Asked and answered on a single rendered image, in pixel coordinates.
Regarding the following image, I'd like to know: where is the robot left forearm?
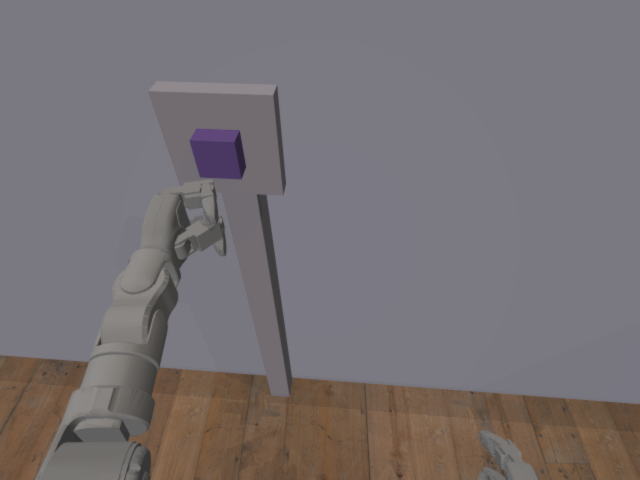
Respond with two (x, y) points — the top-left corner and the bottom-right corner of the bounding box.
(35, 248), (181, 480)

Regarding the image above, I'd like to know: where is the button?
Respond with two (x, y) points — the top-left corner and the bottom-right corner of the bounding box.
(189, 129), (246, 179)

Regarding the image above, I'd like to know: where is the right robot hand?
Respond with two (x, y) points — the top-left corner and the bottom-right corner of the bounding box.
(478, 430), (540, 480)

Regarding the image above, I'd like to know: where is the robot left upper arm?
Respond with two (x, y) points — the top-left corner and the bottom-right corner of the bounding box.
(41, 441), (151, 480)

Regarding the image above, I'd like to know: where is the left robot hand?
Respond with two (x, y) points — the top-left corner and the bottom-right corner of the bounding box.
(139, 179), (226, 269)

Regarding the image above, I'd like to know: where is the panel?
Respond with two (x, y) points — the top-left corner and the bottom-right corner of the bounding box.
(148, 81), (292, 397)

